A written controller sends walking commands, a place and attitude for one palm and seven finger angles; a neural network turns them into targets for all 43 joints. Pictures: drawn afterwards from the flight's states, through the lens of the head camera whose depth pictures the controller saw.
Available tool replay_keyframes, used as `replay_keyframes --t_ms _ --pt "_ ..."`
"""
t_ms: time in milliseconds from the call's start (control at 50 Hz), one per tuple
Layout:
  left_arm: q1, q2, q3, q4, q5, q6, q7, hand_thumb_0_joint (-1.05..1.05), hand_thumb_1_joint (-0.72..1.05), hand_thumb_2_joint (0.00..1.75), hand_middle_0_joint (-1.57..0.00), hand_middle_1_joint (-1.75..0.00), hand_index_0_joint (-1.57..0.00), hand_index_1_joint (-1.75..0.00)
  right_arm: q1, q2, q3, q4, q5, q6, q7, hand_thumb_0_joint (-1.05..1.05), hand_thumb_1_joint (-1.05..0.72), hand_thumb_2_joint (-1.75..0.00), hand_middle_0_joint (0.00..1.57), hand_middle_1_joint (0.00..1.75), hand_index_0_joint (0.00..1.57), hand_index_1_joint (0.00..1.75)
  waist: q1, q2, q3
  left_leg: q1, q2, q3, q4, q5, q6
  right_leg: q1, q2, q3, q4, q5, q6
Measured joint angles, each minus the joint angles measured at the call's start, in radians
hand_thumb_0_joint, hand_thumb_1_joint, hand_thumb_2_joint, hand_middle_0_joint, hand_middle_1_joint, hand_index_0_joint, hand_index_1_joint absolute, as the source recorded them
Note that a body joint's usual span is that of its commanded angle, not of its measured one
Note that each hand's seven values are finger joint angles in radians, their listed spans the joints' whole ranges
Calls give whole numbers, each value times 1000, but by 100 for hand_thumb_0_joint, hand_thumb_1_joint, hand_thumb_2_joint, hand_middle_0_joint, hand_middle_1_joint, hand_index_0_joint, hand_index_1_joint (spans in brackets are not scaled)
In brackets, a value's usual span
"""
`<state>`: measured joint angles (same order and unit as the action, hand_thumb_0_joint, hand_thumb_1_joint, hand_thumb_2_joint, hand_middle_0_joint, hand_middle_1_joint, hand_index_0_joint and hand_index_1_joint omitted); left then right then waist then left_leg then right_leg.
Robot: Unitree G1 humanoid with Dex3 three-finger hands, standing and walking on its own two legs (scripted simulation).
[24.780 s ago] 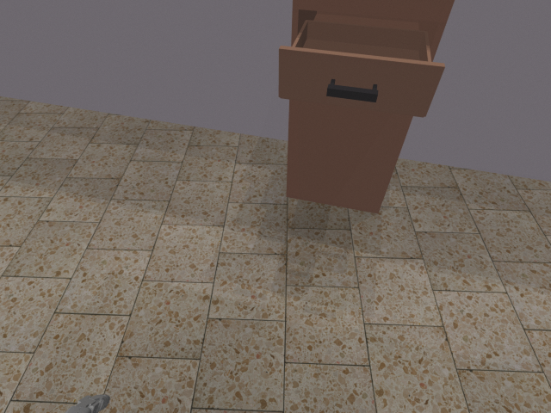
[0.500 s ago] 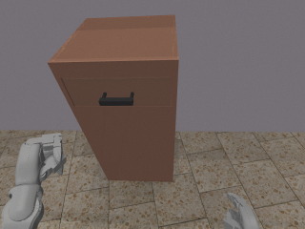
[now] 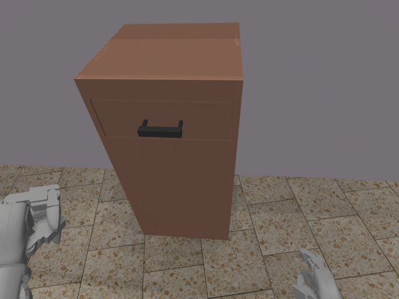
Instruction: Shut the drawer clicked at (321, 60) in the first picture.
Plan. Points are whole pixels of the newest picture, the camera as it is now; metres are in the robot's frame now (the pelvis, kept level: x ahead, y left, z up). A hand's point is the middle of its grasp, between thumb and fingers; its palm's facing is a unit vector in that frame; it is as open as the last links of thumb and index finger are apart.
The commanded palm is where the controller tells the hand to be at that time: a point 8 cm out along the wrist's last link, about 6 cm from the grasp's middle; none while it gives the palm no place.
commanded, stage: step back with the hand held close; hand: left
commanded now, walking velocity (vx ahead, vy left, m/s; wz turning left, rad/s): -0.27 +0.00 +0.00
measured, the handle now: (161, 127) +0.56 +0.20 +0.02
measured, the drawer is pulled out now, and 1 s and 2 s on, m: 0.00 0.00 0.00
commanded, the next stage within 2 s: stop stepping back and stand still in 1.38 s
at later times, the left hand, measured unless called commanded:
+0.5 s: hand (39, 236) +0.15 +0.26 +0.15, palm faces +0.26 -0.81 -0.52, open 3.3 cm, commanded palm +0.09 +0.30 +0.17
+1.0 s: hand out of the picture +0.09 +0.27 +0.16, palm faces +0.35 -0.77 -0.54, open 3.3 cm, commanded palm +0.01 +0.31 +0.17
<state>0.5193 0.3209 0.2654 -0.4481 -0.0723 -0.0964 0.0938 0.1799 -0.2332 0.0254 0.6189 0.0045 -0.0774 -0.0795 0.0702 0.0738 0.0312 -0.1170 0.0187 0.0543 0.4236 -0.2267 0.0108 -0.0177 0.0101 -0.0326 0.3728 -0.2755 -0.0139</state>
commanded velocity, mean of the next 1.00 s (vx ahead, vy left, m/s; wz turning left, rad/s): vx -0.30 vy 0.00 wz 0.02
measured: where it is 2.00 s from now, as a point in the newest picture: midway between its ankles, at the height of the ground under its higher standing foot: outside the picture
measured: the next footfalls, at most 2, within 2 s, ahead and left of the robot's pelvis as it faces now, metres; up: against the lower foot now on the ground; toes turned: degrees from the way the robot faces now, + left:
right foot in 1.50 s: -0.23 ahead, -0.08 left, +0.00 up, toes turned -3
left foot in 1.64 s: -0.19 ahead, +0.12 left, +0.00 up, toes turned -4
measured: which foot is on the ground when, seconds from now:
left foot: down 0.00-1.00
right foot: down 0.00-1.00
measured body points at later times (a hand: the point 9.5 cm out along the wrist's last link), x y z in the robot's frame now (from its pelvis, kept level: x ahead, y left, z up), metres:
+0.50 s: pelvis -0.05 +0.03 -0.01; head -0.01 +0.03 +0.44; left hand +0.13 +0.30 +0.18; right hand +0.13 -0.22 -0.09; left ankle +0.01 +0.11 -0.74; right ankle -0.04 -0.11 -0.74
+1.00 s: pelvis -0.11 +0.02 -0.02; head -0.07 +0.04 +0.43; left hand +0.06 +0.31 +0.19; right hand +0.07 -0.21 -0.09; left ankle +0.01 +0.11 -0.74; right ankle -0.11 -0.10 -0.74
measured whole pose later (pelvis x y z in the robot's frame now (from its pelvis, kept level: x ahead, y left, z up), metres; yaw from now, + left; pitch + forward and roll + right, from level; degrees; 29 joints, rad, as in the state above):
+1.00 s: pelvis -0.11 +0.02 -0.02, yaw +3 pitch +1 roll -2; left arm 0.60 0.45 0.43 -0.60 -0.01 -0.28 0.12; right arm 0.21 -0.21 -0.01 0.55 0.00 -0.09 -0.08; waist -0.02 0.01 0.05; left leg -0.48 0.00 0.02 0.55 -0.10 0.06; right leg -0.29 0.07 0.04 0.58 -0.31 0.01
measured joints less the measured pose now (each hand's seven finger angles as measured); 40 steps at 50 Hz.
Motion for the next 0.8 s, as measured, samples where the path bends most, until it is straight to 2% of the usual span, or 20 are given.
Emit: replay_keyframes --t_ms 60,140,260,360,480,660,800 --pt "-10 15 22 -7 5 -19 -6 2 89 90 -141 -160 -141 -160 2 2 5 -17 1 10 3 1 -90 -90 20 30 20 30 -6 0 0 -16 5 -1 11 -4 1 -9 5 0 -4 4 1" --pt "9 38 80 -24 11 -64 -5 2 89 90 -141 -160 -141 -160 -17 4 2 -38 -4 47 17 1 -90 -90 20 30 20 30 -31 -7 -5 -67 11 12 20 0 5 -63 9 13 -1 19 7" --pt "79 51 56 -63 22 -62 -12 2 89 90 -141 -160 -141 -160 -17 -6 -27 -73 0 92 12 1 -90 -90 20 30 20 30 -58 -25 3 -115 -4 37 10 21 21 -137 -8 36 30 25 23" --pt "116 89 69 -104 21 -67 -6 2 89 90 -141 -160 -141 -160 -7 -3 -41 -88 6 108 3 1 -90 -90 20 30 20 30 -65 -46 17 -153 -9 43 25 33 31 -183 -15 41 59 31 32" --pt "116 105 101 -133 24 -90 11 2 89 90 -141 -160 -141 -160 2 4 -39 -97 9 89 1 1 -90 -90 20 30 20 30 -65 -58 32 -198 -13 39 49 51 42 -227 -20 36 90 45 38" --pt "113 84 119 -149 47 -136 23 2 89 90 -141 -160 -141 -160 8 16 -26 -100 8 29 2 1 -90 -90 20 30 20 30 -60 -46 46 -272 -12 18 111 67 52 -291 -19 14 147 56 39" --pt "100 61 105 -165 50 -157 37 2 89 90 -141 -160 -141 -160 12 18 -23 -69 -4 3 3 1 -90 -90 20 30 20 30 -54 -46 43 -304 -3 0 138 50 43 -304 -6 6 132 88 34"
